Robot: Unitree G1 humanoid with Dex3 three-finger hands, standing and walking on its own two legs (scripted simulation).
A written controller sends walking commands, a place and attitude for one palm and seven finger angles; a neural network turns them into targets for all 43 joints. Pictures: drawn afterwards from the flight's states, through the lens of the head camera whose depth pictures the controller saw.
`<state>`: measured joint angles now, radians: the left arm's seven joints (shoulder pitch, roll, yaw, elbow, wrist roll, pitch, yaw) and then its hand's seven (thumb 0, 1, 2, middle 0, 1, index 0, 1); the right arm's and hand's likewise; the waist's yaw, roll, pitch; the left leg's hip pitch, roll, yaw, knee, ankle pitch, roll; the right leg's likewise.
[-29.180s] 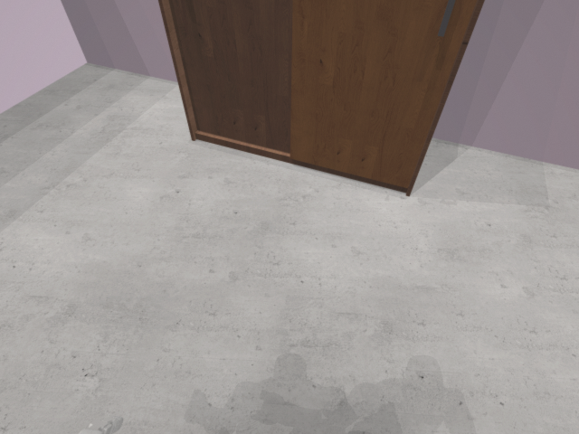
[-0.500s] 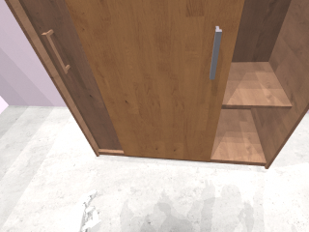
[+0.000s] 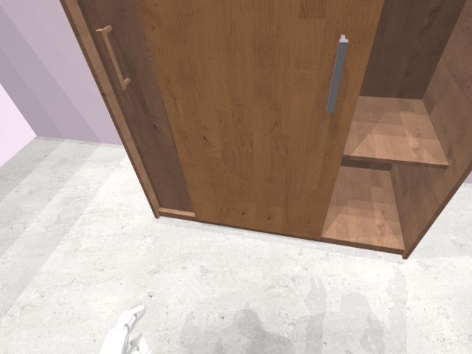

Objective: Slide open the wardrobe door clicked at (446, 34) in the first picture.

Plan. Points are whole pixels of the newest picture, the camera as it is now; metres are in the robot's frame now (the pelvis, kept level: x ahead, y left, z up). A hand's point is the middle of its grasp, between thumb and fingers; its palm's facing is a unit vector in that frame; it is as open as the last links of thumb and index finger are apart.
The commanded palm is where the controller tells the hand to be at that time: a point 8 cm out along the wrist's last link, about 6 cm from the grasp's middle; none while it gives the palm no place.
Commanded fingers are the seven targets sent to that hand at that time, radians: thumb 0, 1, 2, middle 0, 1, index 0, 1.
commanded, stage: stop stepping back and stand still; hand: right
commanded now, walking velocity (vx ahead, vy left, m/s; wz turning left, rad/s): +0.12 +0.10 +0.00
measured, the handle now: (336, 75) +0.78 -0.18 +0.12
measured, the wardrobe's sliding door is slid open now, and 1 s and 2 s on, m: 0.37 0.37 0.37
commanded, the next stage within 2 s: let the arm hang, fingers relaxed in 0.68 s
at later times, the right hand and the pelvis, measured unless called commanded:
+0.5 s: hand out of the picture +0.27 -0.27 +0.18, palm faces +0.42 +0.78 -0.46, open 7.4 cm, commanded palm +0.19 -0.31 +0.19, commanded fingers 0.00 -0.90 -0.90 0.20 0.30 0.20 0.30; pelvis +0.05 -0.01 +0.01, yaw -1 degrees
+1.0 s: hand out of the picture +0.18 -0.23 -0.11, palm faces -0.01 +0.95 -0.31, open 7.4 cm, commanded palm none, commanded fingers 0.00 -0.90 -0.90 0.20 0.30 0.20 0.30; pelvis +0.04 -0.02 +0.00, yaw -2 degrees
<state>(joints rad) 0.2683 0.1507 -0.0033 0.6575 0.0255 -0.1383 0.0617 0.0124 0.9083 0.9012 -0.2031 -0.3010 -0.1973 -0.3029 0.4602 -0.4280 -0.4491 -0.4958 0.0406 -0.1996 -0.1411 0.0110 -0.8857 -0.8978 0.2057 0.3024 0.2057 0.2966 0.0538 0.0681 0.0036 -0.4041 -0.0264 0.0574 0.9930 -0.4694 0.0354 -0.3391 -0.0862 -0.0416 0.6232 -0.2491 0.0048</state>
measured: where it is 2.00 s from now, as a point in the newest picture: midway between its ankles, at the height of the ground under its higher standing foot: outside the picture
